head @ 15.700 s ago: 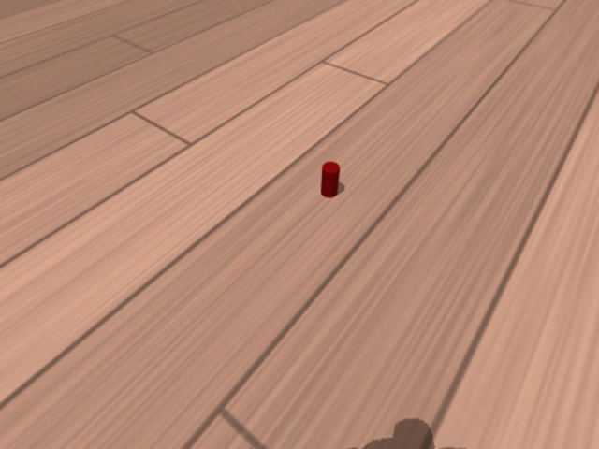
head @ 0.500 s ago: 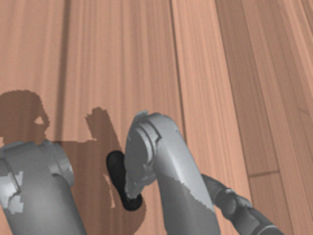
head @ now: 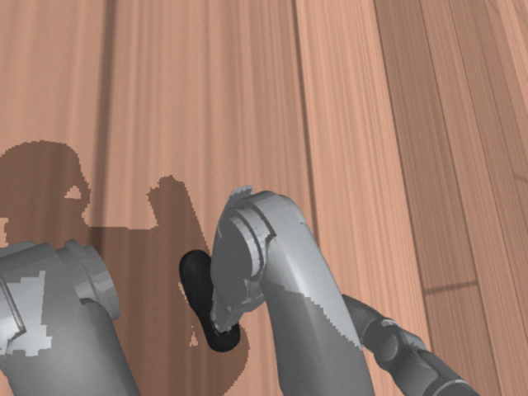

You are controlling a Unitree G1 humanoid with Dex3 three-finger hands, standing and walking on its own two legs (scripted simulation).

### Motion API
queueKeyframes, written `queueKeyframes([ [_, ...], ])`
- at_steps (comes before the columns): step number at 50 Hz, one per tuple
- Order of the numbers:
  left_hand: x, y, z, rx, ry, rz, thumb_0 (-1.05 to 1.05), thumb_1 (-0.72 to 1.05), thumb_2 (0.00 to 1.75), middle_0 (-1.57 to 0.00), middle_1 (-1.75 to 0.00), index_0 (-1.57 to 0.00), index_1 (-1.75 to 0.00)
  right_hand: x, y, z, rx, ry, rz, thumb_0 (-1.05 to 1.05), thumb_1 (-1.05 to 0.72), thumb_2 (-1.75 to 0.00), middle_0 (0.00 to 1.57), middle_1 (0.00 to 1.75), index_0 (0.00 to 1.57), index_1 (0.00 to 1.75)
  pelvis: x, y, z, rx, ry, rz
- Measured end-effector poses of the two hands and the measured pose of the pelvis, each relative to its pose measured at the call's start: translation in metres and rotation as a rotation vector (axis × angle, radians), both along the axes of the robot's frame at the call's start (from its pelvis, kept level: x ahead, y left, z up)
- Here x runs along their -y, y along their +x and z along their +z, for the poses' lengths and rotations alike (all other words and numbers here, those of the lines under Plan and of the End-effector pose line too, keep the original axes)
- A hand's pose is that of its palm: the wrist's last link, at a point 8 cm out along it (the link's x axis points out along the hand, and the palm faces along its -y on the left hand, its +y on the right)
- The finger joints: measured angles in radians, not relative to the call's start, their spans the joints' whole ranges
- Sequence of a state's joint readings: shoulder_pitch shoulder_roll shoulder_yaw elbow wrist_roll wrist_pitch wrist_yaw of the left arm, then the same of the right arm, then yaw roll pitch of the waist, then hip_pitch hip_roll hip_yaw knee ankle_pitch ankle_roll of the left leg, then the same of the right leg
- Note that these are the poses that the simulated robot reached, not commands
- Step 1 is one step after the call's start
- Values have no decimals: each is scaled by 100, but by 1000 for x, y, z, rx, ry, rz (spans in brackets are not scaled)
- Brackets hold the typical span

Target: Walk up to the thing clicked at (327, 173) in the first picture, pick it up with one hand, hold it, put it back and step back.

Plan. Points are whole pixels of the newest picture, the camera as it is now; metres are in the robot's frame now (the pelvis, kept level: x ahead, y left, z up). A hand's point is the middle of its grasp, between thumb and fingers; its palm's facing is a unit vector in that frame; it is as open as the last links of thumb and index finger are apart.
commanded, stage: close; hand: left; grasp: from the side
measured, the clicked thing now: out of the picture +0.47 +0.33 -0.21
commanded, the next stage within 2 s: settle in 0.30 s
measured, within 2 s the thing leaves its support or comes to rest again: leaves its support in 0.80 s
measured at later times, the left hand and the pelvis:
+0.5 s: hand out of the picture +0.47 +0.33 -0.17, palm faces +0.50 -0.87 -0.03, open 10.7 cm; pelvis +0.00 +0.00 +0.00, yaw +0 degrees
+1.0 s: hand out of the picture +0.45 +0.35 -0.11, palm faces +0.47 -0.88 -0.06, open 10.9 cm; pelvis +0.01 -0.01 +0.02, yaw +3 degrees
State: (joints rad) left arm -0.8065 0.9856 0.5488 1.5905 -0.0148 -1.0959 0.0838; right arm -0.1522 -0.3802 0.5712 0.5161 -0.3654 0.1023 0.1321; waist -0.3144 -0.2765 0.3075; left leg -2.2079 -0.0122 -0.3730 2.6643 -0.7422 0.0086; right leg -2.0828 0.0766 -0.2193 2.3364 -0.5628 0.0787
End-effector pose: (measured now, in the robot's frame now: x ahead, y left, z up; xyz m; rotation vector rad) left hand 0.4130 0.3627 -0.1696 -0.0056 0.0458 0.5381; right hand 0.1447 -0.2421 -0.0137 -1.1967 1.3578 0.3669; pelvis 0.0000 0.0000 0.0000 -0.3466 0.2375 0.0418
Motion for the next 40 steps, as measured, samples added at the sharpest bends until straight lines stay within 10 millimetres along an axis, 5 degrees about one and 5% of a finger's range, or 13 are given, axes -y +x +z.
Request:
queueKeyframes([
  [9, 2, 1, 3, -3, 7, -13, -2, -4, 57, -51, -57, -52, -56, 1, -1, 1, 5, -5, -7, 0, -88, -89, 21, 30, 20, 30, 0, -1, 1, 0, 0, 1],
  [15, 0, 3, 4, -12, 2, 6, -1, -11, 63, -61, -75, -61, -74, 2, -3, 3, 10, -8, -17, 0, -88, -89, 21, 30, 20, 30, -1, -2, 3, -3, 0, 0],
  [28, -3, 11, 5, -19, 14, -23, -1, -33, 91, -61, -97, -61, -97, 4, -9, 4, -16, -20, -36, 0, -90, -89, 21, 30, 20, 30, -1, -1, 4, -12, -1, 2],
  [40, -8, 12, 8, -33, 4, -9, 0, -41, 100, -62, -101, -62, -101, 10, -12, 1, -36, -7, -75, 0, -92, -90, 21, 30, 20, 30, 4, 2, 9, -33, 10, 9],
])
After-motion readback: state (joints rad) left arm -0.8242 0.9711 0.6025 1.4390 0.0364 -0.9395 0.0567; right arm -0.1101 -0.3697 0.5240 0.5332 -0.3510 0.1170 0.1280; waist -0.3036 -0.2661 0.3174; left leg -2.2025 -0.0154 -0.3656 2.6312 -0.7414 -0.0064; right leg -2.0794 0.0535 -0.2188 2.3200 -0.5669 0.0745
